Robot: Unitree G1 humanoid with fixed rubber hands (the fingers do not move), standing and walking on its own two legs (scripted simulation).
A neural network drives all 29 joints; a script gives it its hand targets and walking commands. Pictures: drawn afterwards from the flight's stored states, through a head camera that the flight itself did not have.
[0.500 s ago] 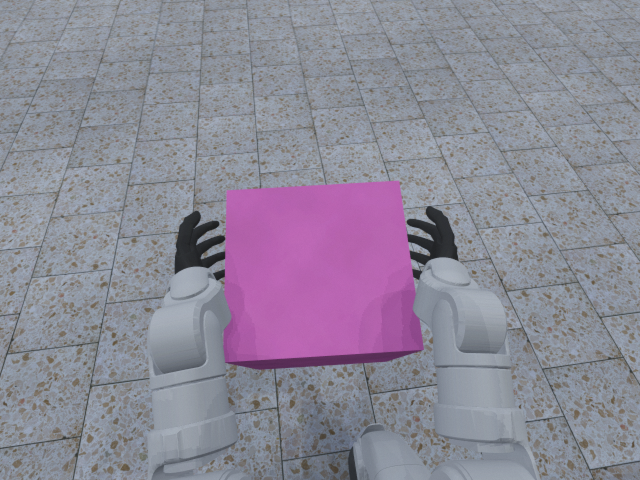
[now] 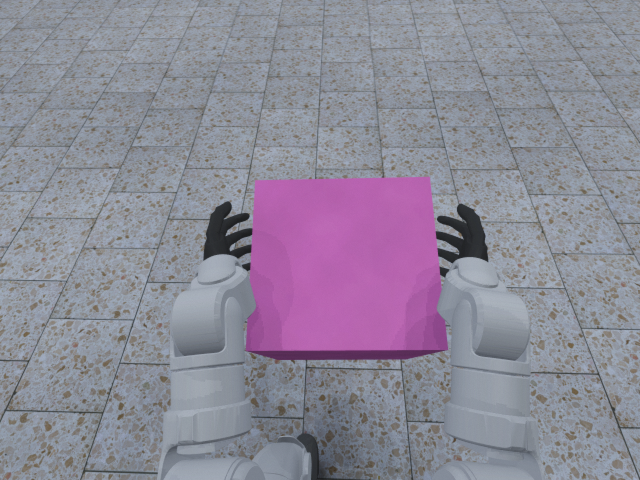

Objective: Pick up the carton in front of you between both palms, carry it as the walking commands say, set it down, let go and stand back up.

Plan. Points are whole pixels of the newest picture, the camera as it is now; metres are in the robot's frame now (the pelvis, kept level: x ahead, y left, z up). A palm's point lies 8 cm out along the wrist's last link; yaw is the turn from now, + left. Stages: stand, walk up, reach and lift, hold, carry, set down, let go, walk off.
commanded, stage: carry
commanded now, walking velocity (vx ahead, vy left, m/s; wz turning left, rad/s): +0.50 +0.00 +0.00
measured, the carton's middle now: (341, 283) +0.37 +0.02 -0.01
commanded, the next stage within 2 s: none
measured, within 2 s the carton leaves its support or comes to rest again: neither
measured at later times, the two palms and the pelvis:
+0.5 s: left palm (265, 88) +0.60 +0.14 +0.15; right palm (464, 89) +0.60 -0.14 +0.15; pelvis +0.30 +0.00 +0.03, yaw +0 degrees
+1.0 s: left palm (277, 25) +0.85 +0.17 +0.12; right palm (431, 25) +0.85 -0.12 +0.12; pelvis +0.59 +0.02 +0.01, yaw +0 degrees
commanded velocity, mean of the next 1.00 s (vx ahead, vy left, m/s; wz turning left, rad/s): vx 0.38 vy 0.00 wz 0.00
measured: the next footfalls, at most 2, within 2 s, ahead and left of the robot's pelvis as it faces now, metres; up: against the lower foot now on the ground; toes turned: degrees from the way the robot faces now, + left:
left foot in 0.02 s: +0.20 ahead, +0.09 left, +0.00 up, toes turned +3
right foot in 0.52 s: +0.46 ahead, -0.10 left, +0.00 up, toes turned -9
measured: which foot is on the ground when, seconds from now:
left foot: up 0.00-0.00, down 0.02-0.52, up 0.54-0.94, down 0.96-1.00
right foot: down 0.00-0.02, up 0.04-0.50, down 0.52-0.96, up 0.98-1.00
